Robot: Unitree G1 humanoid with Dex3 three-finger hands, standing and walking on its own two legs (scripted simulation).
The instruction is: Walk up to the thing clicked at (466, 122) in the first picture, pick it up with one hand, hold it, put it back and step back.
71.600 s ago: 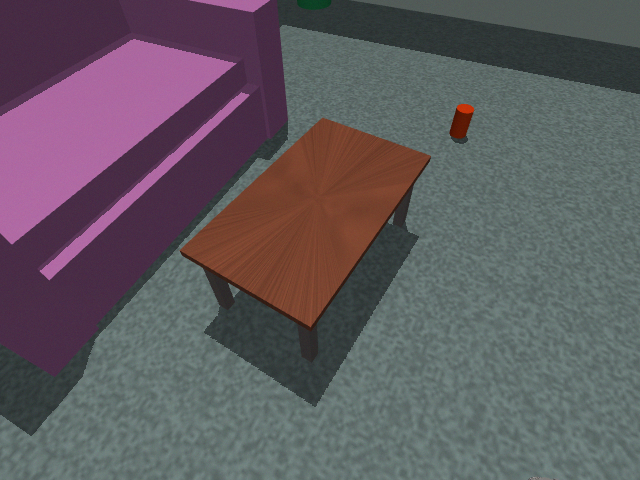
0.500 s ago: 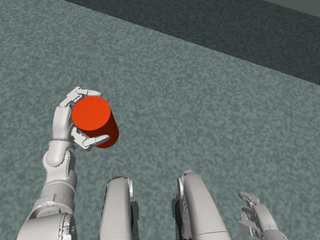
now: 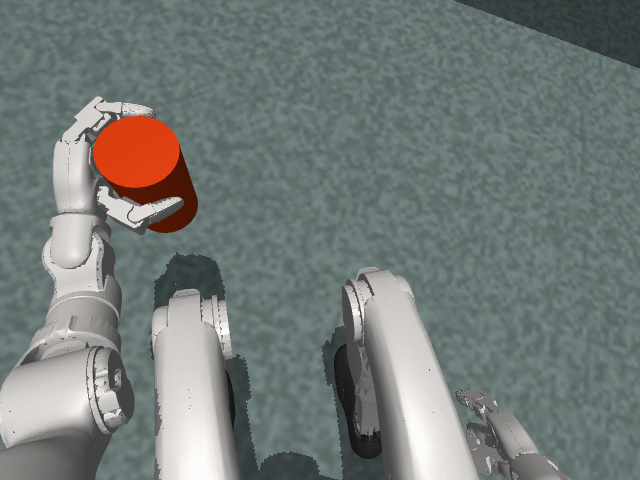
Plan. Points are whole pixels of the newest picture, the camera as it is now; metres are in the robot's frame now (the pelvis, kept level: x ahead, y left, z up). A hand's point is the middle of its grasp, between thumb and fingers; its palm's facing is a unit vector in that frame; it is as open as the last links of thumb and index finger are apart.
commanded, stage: crouch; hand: left
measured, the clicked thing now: (154, 181) +0.47 +0.17 -0.07
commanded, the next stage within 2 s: lower in 0.64 s
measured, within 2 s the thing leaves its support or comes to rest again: neither
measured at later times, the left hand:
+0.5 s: hand (154, 180) +0.50 +0.18 -0.13, palm faces -0.03 -1.00 -0.01, open 11.5 cm
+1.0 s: hand (162, 193) +0.50 +0.18 -0.18, palm faces -0.04 -1.00 -0.01, open 11.5 cm
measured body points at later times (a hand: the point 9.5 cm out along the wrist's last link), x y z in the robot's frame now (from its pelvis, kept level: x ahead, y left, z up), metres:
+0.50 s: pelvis +0.00 +0.00 -0.06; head +0.23 +0.07 +0.32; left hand +0.49 +0.23 -0.12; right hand +0.07 -0.27 -0.16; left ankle +0.09 +0.14 -0.34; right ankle +0.10 -0.13 -0.34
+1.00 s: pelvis +0.00 +0.01 -0.07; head +0.25 +0.10 +0.29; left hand +0.50 +0.23 -0.18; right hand +0.08 -0.26 -0.15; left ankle +0.09 +0.14 -0.34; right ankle +0.10 -0.13 -0.34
